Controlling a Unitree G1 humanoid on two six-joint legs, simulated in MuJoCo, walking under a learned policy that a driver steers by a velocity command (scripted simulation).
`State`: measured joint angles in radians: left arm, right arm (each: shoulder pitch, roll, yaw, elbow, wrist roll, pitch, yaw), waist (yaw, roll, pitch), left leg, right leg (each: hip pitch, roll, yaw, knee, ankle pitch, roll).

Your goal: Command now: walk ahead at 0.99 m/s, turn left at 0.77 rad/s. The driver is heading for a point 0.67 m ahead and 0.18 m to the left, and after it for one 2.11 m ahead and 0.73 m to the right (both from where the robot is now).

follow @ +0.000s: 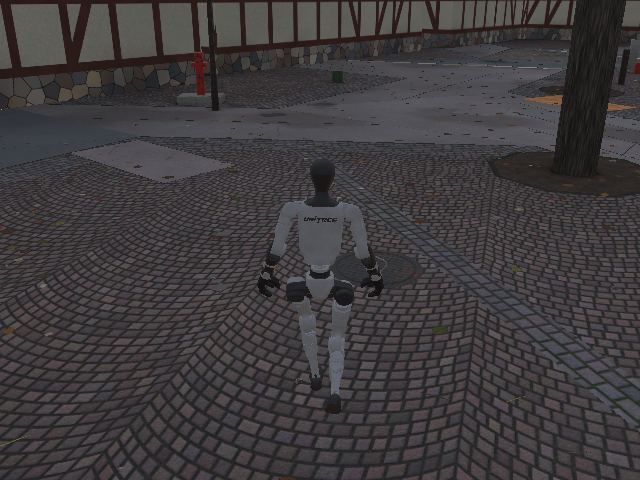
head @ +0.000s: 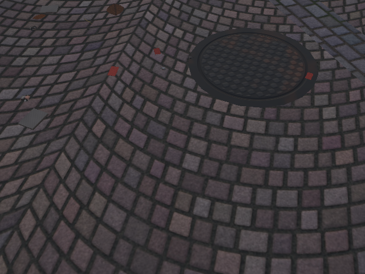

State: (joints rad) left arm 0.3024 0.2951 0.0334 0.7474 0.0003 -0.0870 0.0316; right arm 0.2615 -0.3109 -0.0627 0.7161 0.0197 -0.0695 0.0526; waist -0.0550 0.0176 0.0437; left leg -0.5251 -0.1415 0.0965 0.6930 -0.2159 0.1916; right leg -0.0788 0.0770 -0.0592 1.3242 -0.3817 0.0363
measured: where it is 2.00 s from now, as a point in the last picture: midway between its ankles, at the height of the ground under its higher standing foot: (85, 79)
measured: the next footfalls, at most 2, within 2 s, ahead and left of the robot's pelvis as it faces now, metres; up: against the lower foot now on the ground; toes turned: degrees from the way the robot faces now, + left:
right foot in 0.36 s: +0.54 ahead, -0.16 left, +0.00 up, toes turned +30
left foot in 0.82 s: +0.74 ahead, +0.31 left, +0.00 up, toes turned +43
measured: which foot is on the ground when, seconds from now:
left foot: down 0.00-0.36, up 0.38-0.80, down 0.82-1.00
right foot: up 0.00-0.34, down 0.36-0.84, up 0.86-1.00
